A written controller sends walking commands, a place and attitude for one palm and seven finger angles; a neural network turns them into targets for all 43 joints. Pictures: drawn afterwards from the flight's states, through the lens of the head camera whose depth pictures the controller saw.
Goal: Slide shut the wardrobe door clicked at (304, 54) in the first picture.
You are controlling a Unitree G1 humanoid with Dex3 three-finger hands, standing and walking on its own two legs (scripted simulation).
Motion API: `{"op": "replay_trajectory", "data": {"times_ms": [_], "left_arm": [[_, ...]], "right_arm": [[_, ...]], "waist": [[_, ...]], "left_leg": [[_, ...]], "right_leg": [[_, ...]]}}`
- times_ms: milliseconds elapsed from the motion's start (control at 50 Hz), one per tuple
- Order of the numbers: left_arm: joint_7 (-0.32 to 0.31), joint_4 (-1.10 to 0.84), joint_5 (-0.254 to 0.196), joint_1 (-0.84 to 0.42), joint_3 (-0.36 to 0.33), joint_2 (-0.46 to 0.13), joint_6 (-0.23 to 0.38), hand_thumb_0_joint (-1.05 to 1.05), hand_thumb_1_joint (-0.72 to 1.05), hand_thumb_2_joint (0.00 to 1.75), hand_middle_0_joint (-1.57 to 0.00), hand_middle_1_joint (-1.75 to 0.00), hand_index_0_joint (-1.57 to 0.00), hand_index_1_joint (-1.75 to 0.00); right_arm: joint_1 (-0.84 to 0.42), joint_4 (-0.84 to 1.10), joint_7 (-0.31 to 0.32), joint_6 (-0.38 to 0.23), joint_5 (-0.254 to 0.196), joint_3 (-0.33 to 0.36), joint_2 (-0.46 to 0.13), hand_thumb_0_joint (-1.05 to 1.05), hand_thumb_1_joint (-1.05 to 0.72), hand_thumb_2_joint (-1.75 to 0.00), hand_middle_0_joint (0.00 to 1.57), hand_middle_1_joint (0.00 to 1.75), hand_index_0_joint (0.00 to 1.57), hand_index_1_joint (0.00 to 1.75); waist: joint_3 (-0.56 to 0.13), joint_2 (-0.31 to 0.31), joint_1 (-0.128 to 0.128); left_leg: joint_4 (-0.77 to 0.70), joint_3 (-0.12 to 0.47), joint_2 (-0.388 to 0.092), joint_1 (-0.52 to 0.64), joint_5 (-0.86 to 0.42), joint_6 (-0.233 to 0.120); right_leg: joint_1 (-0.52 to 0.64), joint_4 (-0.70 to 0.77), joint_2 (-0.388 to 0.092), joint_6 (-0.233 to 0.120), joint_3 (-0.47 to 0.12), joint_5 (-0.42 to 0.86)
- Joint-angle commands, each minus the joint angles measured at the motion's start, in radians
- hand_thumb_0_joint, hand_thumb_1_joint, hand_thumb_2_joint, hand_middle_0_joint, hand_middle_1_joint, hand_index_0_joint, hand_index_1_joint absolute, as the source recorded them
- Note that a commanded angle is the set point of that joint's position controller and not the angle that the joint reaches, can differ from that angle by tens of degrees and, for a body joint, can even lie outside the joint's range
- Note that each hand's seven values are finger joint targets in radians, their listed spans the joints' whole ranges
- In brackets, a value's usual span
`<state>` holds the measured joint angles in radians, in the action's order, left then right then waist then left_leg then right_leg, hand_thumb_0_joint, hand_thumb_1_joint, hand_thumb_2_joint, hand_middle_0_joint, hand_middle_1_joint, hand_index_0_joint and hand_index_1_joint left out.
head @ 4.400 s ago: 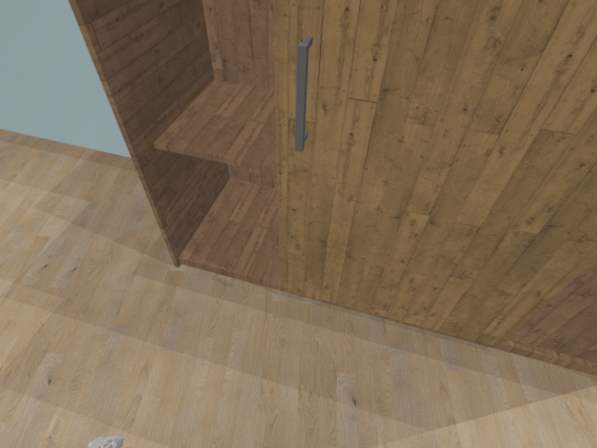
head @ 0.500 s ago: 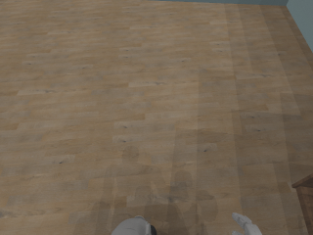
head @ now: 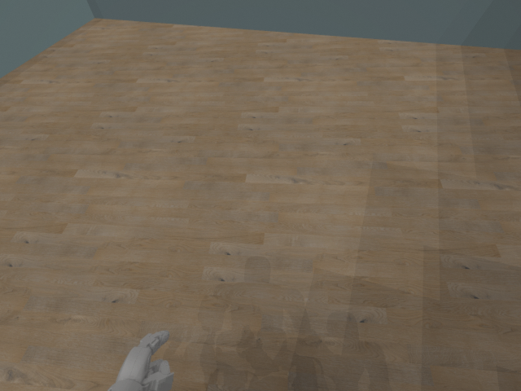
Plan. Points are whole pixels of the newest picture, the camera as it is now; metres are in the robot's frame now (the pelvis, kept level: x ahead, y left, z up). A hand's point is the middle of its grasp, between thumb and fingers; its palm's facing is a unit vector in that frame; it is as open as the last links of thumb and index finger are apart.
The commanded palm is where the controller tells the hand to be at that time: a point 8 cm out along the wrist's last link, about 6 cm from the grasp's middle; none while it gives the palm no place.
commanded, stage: walk to a spot facing it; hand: right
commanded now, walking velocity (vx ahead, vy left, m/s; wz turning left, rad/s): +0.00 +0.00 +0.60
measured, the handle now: out of the picture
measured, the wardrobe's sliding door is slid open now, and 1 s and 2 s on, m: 0.44 0.44 0.44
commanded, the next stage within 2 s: none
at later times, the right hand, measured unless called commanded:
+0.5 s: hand (328, 322) +0.27 -0.12 -0.15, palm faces -0.33 +0.91 -0.25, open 7.4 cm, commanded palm none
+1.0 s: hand (345, 317) +0.28 -0.15 -0.17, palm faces -0.51 +0.84 -0.18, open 7.4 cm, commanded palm none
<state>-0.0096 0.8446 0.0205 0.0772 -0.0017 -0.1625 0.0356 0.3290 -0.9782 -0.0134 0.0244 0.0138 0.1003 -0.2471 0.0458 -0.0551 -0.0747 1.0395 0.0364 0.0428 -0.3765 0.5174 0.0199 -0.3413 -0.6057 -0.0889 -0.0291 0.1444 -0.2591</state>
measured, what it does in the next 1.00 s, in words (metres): walks ahead, turning left: left foot, then right foot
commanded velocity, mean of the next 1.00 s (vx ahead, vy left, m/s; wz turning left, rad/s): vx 0.00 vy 0.00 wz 0.60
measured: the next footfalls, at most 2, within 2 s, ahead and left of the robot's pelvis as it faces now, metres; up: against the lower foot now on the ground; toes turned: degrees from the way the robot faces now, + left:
left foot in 0.44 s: +0.07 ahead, +0.13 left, +0.00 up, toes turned +24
right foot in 0.86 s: +0.20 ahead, -0.08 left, +0.00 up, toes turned +27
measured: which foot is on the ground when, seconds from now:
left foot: up 0.00-0.42, down 0.44-0.88, up 0.90-1.00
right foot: down 0.00-0.44, up 0.46-0.84, down 0.86-1.00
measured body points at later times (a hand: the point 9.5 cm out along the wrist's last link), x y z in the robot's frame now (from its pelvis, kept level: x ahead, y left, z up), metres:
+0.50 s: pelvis +0.06 +0.02 -0.01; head +0.10 +0.05 +0.44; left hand -0.05 +0.26 -0.17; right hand +0.28 -0.16 -0.13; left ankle +0.04 +0.12 -0.73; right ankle +0.04 -0.11 -0.69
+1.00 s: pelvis +0.10 -0.02 +0.01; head +0.16 -0.03 +0.45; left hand +0.05 +0.24 -0.11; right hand +0.31 -0.20 -0.16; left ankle -0.01 +0.08 -0.65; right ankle +0.16 -0.09 -0.73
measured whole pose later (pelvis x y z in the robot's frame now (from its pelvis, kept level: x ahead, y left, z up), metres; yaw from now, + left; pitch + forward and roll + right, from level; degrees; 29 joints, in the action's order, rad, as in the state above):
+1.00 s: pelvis +0.10 -0.02 +0.01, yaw +36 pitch +1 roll +2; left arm -0.03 0.85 0.02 0.17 -0.02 -0.18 -0.01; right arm 0.21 -0.91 -0.02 0.08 0.02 0.11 -0.26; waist 0.06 -0.06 -0.02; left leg 1.12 0.05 0.04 -0.49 0.44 0.05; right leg -0.27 -0.55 -0.08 -0.03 0.14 -0.29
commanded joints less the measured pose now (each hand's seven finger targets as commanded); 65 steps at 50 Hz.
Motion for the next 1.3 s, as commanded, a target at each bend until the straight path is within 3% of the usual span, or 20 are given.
{"op": "replay_trajectory", "data": {"times_ms": [0, 60, 320, 380, 400, 420, 440, 460, 500, 540, 740, 800, 820, 860, 880, 920, 980, 1180, 1240, 1280], "left_arm": [[-0.023, -0.014, 0.005, 0.133, -0.054, -0.171, 0.01, 0.0, 0.9, 0.9, -0.2, -0.3, -0.2, -0.3], [-0.026, 0.006, -0.001, 0.158, -0.059, -0.161, 0.011, 0.0, 0.9, 0.9, -0.2, -0.3, -0.2, -0.3], [-0.013, 0.08, 0.012, 0.25, -0.105, -0.211, -0.016, 0.0, 0.9, 0.9, -0.2, -0.3, -0.2, -0.3], [-0.003, 0.074, 0.003, 0.254, -0.108, -0.223, -0.023, 0.0, 0.9, 0.9, -0.2, -0.3, -0.2, -0.3], [0.005, 0.053, -0.008, 0.274, -0.099, -0.191, -0.026, 0.0, 0.9, 0.9, -0.2, -0.3, -0.2, -0.3], [0.005, 0.0, -0.006, 0.237, -0.077, -0.118, -0.03, 0.0, 0.9, 0.9, -0.2, -0.3, -0.2, -0.3], [-0.015, -0.019, -0.009, 0.175, -0.075, -0.138, -0.041, 0.0, 0.9, 0.9, -0.2, -0.3, -0.2, -0.3], [-0.019, -0.022, -0.009, 0.16, -0.072, -0.129, -0.044, 0.0, 0.9, 0.9, -0.2, -0.3, -0.2, -0.3], [-0.015, 0.009, 0.0, 0.148, -0.079, -0.15, -0.059, 0.0, 0.9, 0.9, -0.2, -0.3, -0.2, -0.3], [-0.013, 0.032, 0.004, 0.195, -0.079, -0.144, -0.074, 0.0, 0.9, 0.9, -0.2, -0.3, -0.2, -0.3], [-0.014, -0.026, -0.011, 0.096, -0.073, -0.134, -0.053, 0.0, 0.9, 0.9, -0.2, -0.3, -0.2, -0.3], [-0.023, -0.015, -0.017, 0.177, -0.073, -0.138, -0.041, 0.0, 0.9, 0.9, -0.2, -0.3, -0.2, -0.3], [-0.028, -0.003, -0.017, 0.216, -0.076, -0.157, -0.033, 0.0, 0.9, 0.9, -0.2, -0.3, -0.2, -0.3], [-0.023, -0.032, 0.001, 0.212, -0.098, -0.307, -0.031, 0.0, 0.9, 0.9, -0.2, -0.3, -0.2, -0.3], [-0.029, -0.032, 0.004, 0.177, -0.09, -0.284, -0.031, 0.0, 0.9, 0.9, -0.2, -0.3, -0.2, -0.3], [-0.03, -0.057, 0.009, 0.105, -0.069, -0.214, -0.021, 0.0, 0.9, 0.9, -0.2, -0.3, -0.2, -0.3], [-0.033, -0.048, 0.002, 0.115, -0.07, -0.19, -0.015, 0.0, 0.9, 0.9, -0.2, -0.3, -0.2, -0.3], [-0.019, 0.028, 0.005, 0.224, -0.103, -0.221, -0.027, 0.0, 0.9, 0.9, -0.2, -0.3, -0.2, -0.3], [-0.012, 0.04, 0.008, 0.217, -0.115, -0.241, -0.03, 0.0, 0.9, 0.9, -0.2, -0.3, -0.2, -0.3], [-0.006, 0.044, 0.005, 0.202, -0.12, -0.24, -0.033, 0.0, 0.9, 0.9, -0.2, -0.3, -0.2, -0.3]], "right_arm": [[-0.028, 0.102, -0.018, -0.011, 0.011, 0.013, -0.041, 0.0, -0.9, -0.9, 0.2, 0.3, 0.2, 0.3], [-0.008, 0.098, -0.017, 0.012, 0.009, 0.013, -0.024, 0.0, -0.9, -0.9, 0.2, 0.3, 0.2, 0.3], [-0.224, 0.172, -0.018, 0.014, 0.014, -0.003, 0.005, 0.0, -0.9, -0.9, 0.2, 0.3, 0.2, 0.3], [-0.118, 0.149, -0.006, -0.011, 0.015, 0.001, -0.04, 0.0, -0.9, -0.9, 0.2, 0.3, 0.2, 0.3], [-0.021, 0.123, 0.006, -0.027, 0.021, 0.016, -0.132, 0.0, -0.9, -0.9, 0.2, 0.3, 0.2, 0.3], [0.052, 0.101, 0.02, -0.035, 0.011, 0.039, -0.246, 0.0, -0.9, -0.9, 0.2, 0.3, 0.2, 0.3], [0.067, 0.092, 0.031, -0.027, -0.009, 0.04, -0.255, 0.0, -0.9, -0.9, 0.2, 0.3, 0.2, 0.3], [0.003, 0.106, 0.034, -0.024, -0.008, 0.042, -0.243, 0.0, -0.9, -0.9, 0.2, 0.3, 0.2, 0.3], [-0.146, 0.146, 0.036, -0.016, -0.008, 0.014, -0.153, 0.0, -0.9, -0.9, 0.2, 0.3, 0.2, 0.3], [-0.196, 0.162, 0.032, -0.019, -0.001, 0.005, -0.143, 0.0, -0.9, -0.9, 0.2, 0.3, 0.2, 0.3], [-0.156, 0.166, 0.024, -0.008, 0.01, 0.024, -0.176, 0.0, -0.9, -0.9, 0.2, 0.3, 0.2, 0.3], [-0.195, 0.174, 0.025, 0.0, 0.005, 0.026, -0.172, 0.0, -0.9, -0.9, 0.2, 0.3, 0.2, 0.3], [-0.201, 0.179, 0.024, 0.005, -0.003, 0.022, -0.146, 0.0, -0.9, -0.9, 0.2, 0.3, 0.2, 0.3], [-0.136, 0.209, 0.008, 0.011, -0.005, 0.007, -0.057, 0.0, -0.9, -0.9, 0.2, 0.3, 0.2, 0.3], [-0.127, 0.181, 0.014, 0.023, 0.01, 0.016, -0.091, 0.0, -0.9, -0.9, 0.2, 0.3, 0.2, 0.3], [-0.136, 0.162, -0.007, 0.018, 0.017, 0.031, -0.098, 0.0, -0.9, -0.9, 0.2, 0.3, 0.2, 0.3], [-0.108, 0.146, -0.019, 0.026, 0.009, 0.022, -0.067, 0.0, -0.9, -0.9, 0.2, 0.3, 0.2, 0.3], [-0.21, 0.169, -0.021, 0.032, 0.007, 0.002, -0.027, 0.0, -0.9, -0.9, 0.2, 0.3, 0.2, 0.3], [-0.204, 0.168, -0.018, 0.018, 0.005, -0.004, -0.016, 0.0, -0.9, -0.9, 0.2, 0.3, 0.2, 0.3], [-0.15, 0.156, -0.011, 0.008, 0.006, -0.002, -0.028, 0.0, -0.9, -0.9, 0.2, 0.3, 0.2, 0.3]], "waist": [[-0.042, 0.198, 0.067], [-0.083, 0.231, 0.063], [-0.053, 0.264, 0.123], [-0.127, 0.199, 0.056], [-0.206, 0.005, 0.011], [-0.231, -0.244, -0.01], [-0.232, -0.148, -0.025], [-0.208, -0.199, 0.003], [-0.095, -0.084, 0.062], [-0.061, -0.089, 0.097], [-0.098, -0.111, 0.064], [-0.137, -0.115, 0.107], [-0.146, -0.058, 0.123], [-0.124, 0.383, 0.101], [-0.108, 0.403, 0.108], [-0.019, 0.209, 0.069], [-0.063, 0.214, 0.069], [-0.055, 0.254, 0.129], [-0.09, 0.28, 0.129], [-0.11, 0.258, 0.095]], "left_leg": [[0.24, -0.032, -0.096, -0.207, -0.107, 0.031], [0.225, -0.052, -0.102, -0.195, -0.165, 0.045], [-0.267, -0.156, -0.095, -0.086, -0.124, 0.016], [-0.53, -0.178, -0.059, 0.155, -0.309, -0.026], [-0.594, 0.007, -0.203, 0.433, -0.598, -0.088], [-0.581, 0.347, -0.463, 0.566, -1.143, -0.218], [-0.577, 0.308, -0.474, 0.507, -1.251, -0.269], [-0.594, 0.302, -0.42, 0.478, -1.099, -0.257], [-0.643, 0.173, -0.318, 0.298, -0.87, -0.2], [-0.672, 0.127, -0.271, 0.17, -0.78, -0.178], [-0.636, 0.282, -0.238, 0.178, -0.699, -0.205], [-0.552, 0.305, -0.204, 0.157, -0.729, -0.157], [-0.494, 0.279, -0.158, 0.076, -0.641, -0.113], [-0.098, 0.02, 0.029, -0.208, 0.076, 0.009], [0.076, 0.073, -0.014, -0.188, 0.077, 0.022], [0.204, 0.037, -0.04, -0.188, -0.059, 0.03], [0.21, -0.006, -0.062, -0.194, -0.132, 0.054], [-0.118, -0.107, -0.101, -0.117, -0.06, 0.053], [-0.276, -0.137, -0.079, -0.039, -0.055, 0.029], [-0.454, -0.152, -0.064, 0.078, -0.186, 0.005]], "right_leg": [[0.184, 0.282, -0.284, -0.043, -0.152, 0.474], [0.219, 0.267, -0.261, -0.045, -0.044, 0.528], [0.284, 0.184, -0.321, -0.065, 0.085, 0.506], [0.237, -0.055, -0.295, 0.012, 0.153, 0.589], [0.011, -0.283, -0.241, 0.069, 0.173, 0.376], [-0.287, -0.552, -0.07, 0.134, 0.126, -0.36], [-0.305, -0.636, -0.064, 0.125, -0.056, -0.413], [-0.336, -0.667, -0.07, 0.123, -0.099, -0.355], [-0.272, -0.616, -0.093, 0.135, -0.113, -0.186], [-0.196, -0.552, -0.071, 0.144, -0.101, -0.132], [-0.079, -0.199, 0.021, 0.126, -0.094, -0.156], [0.068, 0.053, 0.044, 0.11, -0.086, -0.049], [0.194, 0.192, 0.02, 0.097, -0.098, 0.05], [0.297, 0.337, -0.394, -0.072, -0.462, 0.244], [0.193, 0.34, -0.421, -0.089, -0.479, 0.189], [0.12, 0.323, -0.283, -0.062, -0.295, 0.236], [0.207, 0.283, -0.223, -0.056, -0.128, 0.375], [0.277, 0.252, -0.296, -0.092, -0.032, 0.397], [0.288, 0.188, -0.313, -0.081, 0.001, 0.449], [0.248, 0.101, -0.305, -0.033, 0.052, 0.427]]}}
